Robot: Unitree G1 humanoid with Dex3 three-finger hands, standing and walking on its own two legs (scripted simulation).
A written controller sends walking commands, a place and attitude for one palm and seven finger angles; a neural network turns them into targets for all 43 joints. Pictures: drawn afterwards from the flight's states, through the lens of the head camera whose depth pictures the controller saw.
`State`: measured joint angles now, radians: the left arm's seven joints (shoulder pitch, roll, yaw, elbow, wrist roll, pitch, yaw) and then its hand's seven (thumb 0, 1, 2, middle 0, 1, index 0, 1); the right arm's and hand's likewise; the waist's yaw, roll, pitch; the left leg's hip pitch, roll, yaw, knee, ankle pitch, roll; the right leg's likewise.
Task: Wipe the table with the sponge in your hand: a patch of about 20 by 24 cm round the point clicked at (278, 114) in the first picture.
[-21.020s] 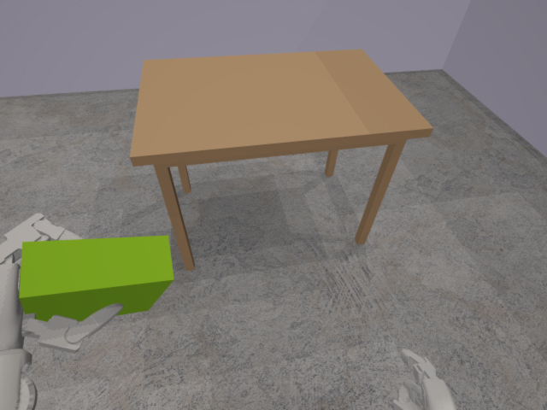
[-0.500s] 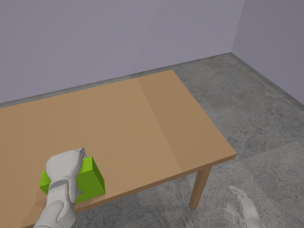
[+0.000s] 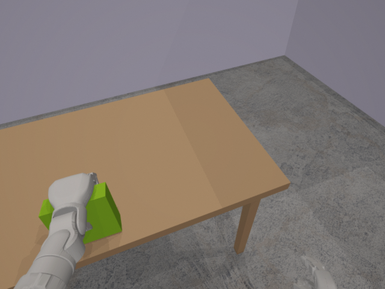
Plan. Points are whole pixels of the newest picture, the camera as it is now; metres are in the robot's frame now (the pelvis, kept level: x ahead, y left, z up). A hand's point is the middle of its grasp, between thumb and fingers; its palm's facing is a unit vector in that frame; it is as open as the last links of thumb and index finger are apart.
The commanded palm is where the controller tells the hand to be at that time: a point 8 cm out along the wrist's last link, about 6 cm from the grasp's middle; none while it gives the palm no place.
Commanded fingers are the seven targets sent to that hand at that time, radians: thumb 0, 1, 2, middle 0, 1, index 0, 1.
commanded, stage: wipe forward along the first lane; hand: left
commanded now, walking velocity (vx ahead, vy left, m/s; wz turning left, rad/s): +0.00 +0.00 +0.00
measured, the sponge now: (88, 222) +0.26 +0.30 -0.06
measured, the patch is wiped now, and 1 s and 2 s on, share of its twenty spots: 0.10 0.25 0.35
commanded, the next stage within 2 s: slide across to the middle lane in 1.24 s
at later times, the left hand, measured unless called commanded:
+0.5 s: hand (80, 189) +0.32 +0.33 -0.01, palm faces -0.15 +0.01 -0.99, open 9.7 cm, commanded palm +0.32 +0.32 +0.02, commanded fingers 0.00 0.10 1.30 -1.20 -1.60 -1.20 -1.60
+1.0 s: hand (78, 171) +0.37 +0.36 +0.00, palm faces -0.17 +0.03 -0.98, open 9.8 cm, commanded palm +0.37 +0.35 +0.03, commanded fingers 0.00 0.10 1.30 -1.20 -1.60 -1.20 -1.60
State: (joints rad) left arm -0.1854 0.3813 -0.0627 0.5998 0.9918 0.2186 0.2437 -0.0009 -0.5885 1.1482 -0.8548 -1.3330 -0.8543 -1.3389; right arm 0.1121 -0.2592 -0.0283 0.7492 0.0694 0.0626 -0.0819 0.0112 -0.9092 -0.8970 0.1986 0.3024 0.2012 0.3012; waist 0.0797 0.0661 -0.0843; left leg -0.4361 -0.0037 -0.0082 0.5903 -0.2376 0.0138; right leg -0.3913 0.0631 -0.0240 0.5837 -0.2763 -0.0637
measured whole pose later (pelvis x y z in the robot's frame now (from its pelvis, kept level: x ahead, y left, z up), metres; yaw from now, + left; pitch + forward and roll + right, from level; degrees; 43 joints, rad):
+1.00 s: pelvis -0.01 -0.01 -0.03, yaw -2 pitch +16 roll -2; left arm -0.59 0.65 0.08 1.09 1.02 0.06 0.27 0.02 -0.61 1.16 -0.85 -1.32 -0.85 -1.38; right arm 0.25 -0.29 -0.02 0.74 0.08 0.03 -0.05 0.01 -0.91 -0.90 0.20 0.30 0.20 0.30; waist -0.02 0.07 -0.14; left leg -0.80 0.01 -0.07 0.85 -0.32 0.03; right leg -0.74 0.12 -0.04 0.78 -0.32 -0.08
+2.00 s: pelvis +0.02 +0.05 -0.01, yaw +0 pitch +15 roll -3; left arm -0.76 0.45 -0.16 1.13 0.98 0.25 0.34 0.00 -0.57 1.16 -0.80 -1.39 -0.80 -1.44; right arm 0.19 -0.22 -0.02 0.79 0.06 0.06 -0.02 0.01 -0.91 -0.90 0.20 0.30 0.20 0.30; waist -0.01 0.04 -0.14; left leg -0.68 -0.07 -0.06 0.73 -0.30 0.07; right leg -0.60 0.04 -0.02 0.65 -0.32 0.00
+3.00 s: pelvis +0.04 +0.04 +0.00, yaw -2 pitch +9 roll -2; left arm -0.39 0.29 -0.24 0.73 0.97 0.46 0.38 0.01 -0.44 1.08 -0.69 -1.47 -0.70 -1.50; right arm 0.11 -0.23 -0.01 0.70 0.08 0.18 0.00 0.01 -0.91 -0.90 0.20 0.30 0.20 0.30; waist 0.04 0.04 -0.16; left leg -0.49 -0.05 -0.04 0.64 -0.31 0.06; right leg -0.42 0.05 0.01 0.58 -0.32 -0.02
